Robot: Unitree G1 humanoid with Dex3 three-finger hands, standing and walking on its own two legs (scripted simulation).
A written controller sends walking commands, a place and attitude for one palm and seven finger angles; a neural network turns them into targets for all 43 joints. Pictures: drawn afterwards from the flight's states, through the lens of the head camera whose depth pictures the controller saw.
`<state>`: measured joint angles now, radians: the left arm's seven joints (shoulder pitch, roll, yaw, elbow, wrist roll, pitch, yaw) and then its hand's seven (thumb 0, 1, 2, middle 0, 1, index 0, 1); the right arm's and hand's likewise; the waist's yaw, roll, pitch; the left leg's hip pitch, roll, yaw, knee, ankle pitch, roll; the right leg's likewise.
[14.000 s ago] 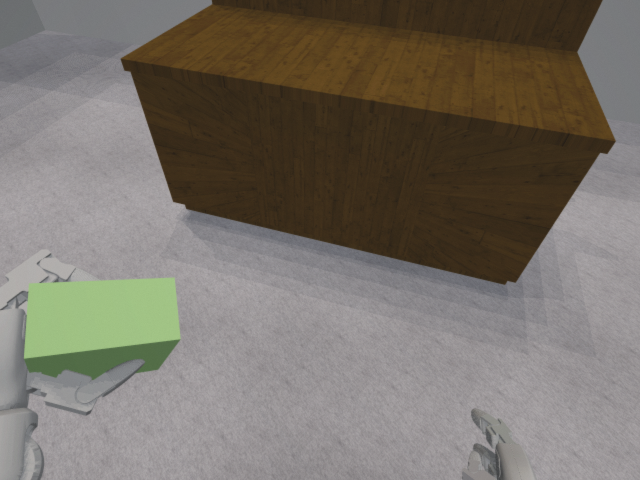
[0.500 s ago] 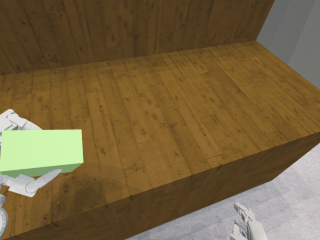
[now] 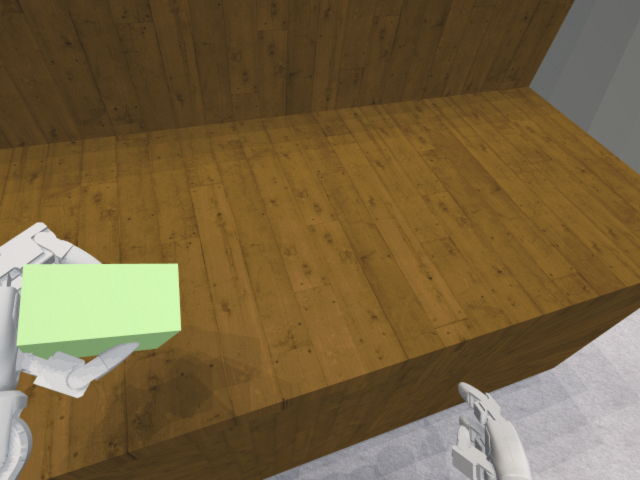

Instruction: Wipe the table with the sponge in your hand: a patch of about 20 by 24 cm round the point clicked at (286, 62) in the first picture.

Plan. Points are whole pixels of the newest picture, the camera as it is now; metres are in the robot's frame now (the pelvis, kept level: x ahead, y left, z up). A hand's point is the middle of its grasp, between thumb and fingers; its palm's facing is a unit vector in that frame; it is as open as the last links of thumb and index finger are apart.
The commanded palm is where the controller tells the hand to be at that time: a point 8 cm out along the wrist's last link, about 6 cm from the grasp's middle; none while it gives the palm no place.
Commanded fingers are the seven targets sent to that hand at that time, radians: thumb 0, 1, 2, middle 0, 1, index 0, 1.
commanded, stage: look again from close up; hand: left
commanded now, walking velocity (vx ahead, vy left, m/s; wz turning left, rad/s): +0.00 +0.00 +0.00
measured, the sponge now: (124, 313) +0.23 +0.22 +0.14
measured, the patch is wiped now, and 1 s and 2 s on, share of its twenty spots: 0.00 0.00 0.00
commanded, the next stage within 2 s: shuffle to correct the standing spot in 0.20 s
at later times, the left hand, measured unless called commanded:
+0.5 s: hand (93, 313) +0.22 +0.24 +0.15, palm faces +0.36 -0.85 -0.37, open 9.8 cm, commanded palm +0.16 +0.27 +0.17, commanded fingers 0.00 0.10 1.30 -1.20 -1.60 -1.20 -1.60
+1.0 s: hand (174, 325) +0.21 +0.16 +0.16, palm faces +0.31 -0.87 -0.39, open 9.8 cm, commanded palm +0.16 +0.20 +0.17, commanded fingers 0.00 0.10 1.30 -1.20 -1.60 -1.20 -1.60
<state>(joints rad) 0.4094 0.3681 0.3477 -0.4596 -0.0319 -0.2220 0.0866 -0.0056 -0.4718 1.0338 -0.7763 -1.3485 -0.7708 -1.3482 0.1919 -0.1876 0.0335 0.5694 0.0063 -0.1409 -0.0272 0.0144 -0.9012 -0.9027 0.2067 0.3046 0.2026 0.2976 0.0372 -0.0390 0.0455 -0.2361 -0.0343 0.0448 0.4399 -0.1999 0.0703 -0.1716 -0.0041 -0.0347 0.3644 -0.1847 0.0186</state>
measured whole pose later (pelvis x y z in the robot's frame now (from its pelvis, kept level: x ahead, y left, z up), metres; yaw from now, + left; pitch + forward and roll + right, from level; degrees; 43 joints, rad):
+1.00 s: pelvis -0.01 -0.07 -0.01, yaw -1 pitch +0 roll -1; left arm 0.46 0.38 0.36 -0.50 -0.09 -0.16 0.07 -0.01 -0.47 1.04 -0.77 -1.35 -0.77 -1.35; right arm 0.21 -0.21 -0.01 0.56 0.02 -0.10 -0.04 0.01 -0.90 -0.90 0.21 0.30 0.20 0.30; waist 0.01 -0.01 0.03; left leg -0.29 0.07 0.02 0.51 -0.22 -0.03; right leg -0.23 0.10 -0.05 0.42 -0.20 -0.09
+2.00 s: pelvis -0.01 -0.08 -0.01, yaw -1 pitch +0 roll -1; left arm 0.47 0.41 0.38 -0.54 -0.09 -0.14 0.06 -0.01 -0.47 1.04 -0.77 -1.35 -0.77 -1.35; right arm 0.20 -0.19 0.00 0.55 0.02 -0.09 -0.04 0.01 -0.90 -0.90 0.21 0.30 0.20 0.30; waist 0.01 -0.01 0.05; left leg -0.30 0.08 0.01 0.53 -0.24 -0.04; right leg -0.24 0.11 -0.07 0.44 -0.22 -0.09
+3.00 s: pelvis +0.00 -0.09 -0.01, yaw -1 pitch +0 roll -1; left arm 0.48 0.41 0.38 -0.53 -0.10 -0.12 0.06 -0.01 -0.47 1.04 -0.77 -1.35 -0.77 -1.35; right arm 0.20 -0.20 0.00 0.55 0.02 -0.07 -0.03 0.01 -0.90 -0.90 0.21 0.30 0.20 0.30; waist 0.00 0.00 0.05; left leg -0.30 0.09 0.00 0.54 -0.25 -0.05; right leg -0.23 0.12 -0.07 0.44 -0.22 -0.10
